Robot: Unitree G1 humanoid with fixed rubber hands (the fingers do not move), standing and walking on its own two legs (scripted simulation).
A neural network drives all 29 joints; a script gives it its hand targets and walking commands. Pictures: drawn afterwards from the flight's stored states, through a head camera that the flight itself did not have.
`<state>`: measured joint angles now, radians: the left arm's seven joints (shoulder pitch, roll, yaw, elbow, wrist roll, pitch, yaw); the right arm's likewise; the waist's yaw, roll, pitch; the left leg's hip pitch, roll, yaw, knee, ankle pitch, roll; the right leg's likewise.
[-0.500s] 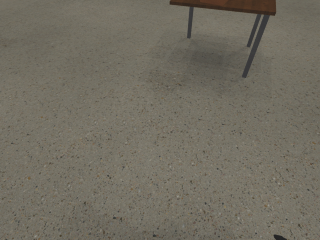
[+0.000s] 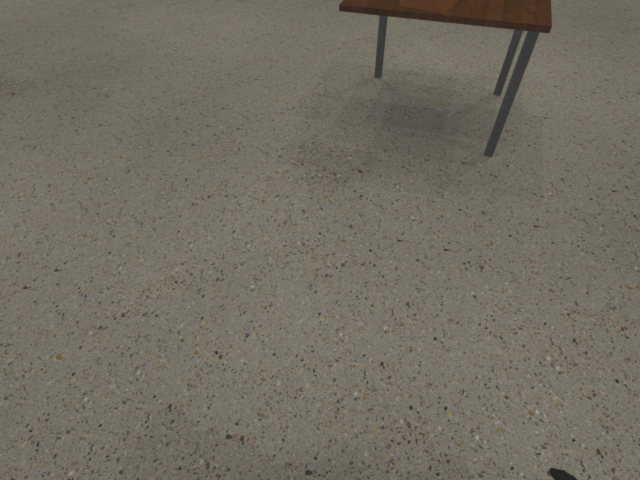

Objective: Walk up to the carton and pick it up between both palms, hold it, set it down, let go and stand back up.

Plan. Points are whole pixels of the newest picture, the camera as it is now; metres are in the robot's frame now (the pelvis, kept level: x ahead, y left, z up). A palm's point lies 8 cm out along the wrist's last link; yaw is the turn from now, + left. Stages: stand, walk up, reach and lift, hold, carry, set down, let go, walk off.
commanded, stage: walk up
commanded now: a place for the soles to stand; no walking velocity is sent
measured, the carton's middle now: out of the picture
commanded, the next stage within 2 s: none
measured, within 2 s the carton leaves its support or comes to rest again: neither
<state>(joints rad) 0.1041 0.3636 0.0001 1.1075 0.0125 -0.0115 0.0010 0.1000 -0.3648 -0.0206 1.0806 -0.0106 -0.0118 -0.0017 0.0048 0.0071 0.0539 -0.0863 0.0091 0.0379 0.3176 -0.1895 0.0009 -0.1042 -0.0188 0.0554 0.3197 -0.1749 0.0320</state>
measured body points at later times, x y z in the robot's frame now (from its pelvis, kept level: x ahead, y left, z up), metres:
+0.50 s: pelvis +0.12 -0.09 -0.03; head +0.10 -0.14 +0.42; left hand +0.23 +0.24 -0.10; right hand +0.17 -0.44 -0.15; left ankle +0.08 +0.04 -0.68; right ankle +0.12 -0.20 -0.75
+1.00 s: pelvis +0.41 -0.11 -0.01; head +0.45 -0.10 +0.43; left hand +0.62 +0.17 -0.13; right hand +0.40 -0.45 -0.09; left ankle +0.48 -0.01 -0.75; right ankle +0.28 -0.21 -0.65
